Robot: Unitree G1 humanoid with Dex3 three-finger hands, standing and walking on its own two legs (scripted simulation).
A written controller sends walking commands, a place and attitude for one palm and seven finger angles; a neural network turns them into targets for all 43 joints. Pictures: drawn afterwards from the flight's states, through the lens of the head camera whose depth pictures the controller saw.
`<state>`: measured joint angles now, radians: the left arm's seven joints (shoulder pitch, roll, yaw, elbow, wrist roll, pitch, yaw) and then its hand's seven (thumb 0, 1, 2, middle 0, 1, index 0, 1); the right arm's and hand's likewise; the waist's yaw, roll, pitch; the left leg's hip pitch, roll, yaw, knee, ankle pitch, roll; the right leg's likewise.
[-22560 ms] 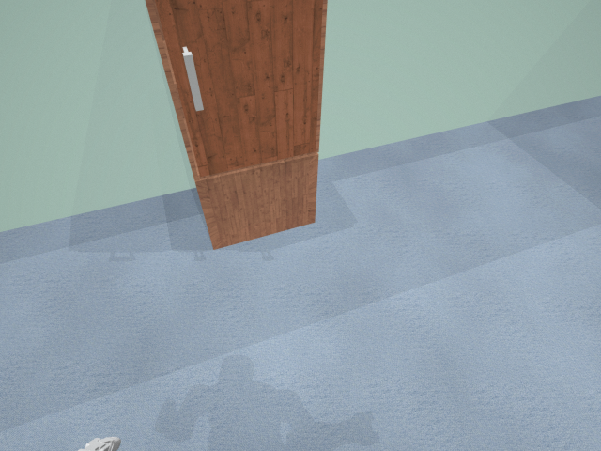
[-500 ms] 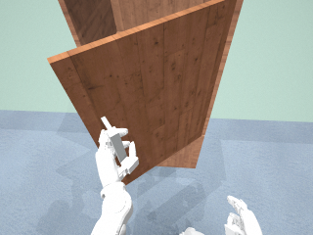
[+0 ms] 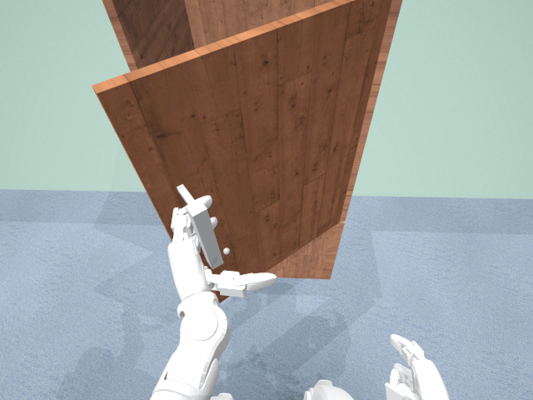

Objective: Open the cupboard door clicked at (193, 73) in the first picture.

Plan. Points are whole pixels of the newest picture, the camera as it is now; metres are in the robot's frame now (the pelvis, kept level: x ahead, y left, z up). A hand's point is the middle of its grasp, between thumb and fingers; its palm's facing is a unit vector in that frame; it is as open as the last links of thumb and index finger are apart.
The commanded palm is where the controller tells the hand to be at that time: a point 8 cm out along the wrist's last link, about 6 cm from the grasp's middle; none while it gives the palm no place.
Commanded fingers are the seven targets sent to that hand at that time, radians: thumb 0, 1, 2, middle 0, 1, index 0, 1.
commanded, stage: open thumb and fingers to let go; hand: left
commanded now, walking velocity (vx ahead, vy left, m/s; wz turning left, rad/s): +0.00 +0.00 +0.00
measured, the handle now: (200, 228) +0.36 +0.12 +0.06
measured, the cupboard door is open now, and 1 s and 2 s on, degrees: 39 39 39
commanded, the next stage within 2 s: slide the hand sideways off the handle in 0.12 s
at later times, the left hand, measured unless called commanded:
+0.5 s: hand (214, 270) +0.29 +0.09 +0.06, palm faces -0.14 -0.99 +0.01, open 16.2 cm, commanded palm +0.27 +0.14 +0.06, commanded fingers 0.00 -0.50 0.30 -0.15 -0.30 -0.15 -0.30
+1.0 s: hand (184, 296) +0.25 +0.13 +0.05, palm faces -0.06 -1.00 -0.01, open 16.2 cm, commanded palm +0.23 +0.19 +0.06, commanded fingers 0.00 -0.50 0.30 -0.15 -0.30 -0.15 -0.30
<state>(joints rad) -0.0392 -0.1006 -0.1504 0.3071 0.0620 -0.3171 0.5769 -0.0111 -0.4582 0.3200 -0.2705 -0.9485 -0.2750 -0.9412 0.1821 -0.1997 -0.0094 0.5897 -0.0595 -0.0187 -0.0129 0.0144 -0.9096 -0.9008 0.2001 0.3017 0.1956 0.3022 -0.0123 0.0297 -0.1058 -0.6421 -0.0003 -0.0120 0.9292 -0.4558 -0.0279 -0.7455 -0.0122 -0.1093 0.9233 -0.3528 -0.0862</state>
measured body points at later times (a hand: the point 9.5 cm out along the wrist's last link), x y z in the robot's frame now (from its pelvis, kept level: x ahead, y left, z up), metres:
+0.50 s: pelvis +0.00 +0.04 +0.00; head +0.04 +0.03 +0.44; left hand +0.29 +0.14 +0.06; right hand +0.17 -0.18 -0.10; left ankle +0.01 +0.14 -0.68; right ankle +0.07 -0.07 -0.68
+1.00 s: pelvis +0.03 +0.05 -0.01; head +0.09 +0.04 +0.43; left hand +0.25 +0.18 +0.05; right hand +0.21 -0.17 -0.09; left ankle +0.01 +0.14 -0.68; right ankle +0.07 -0.07 -0.68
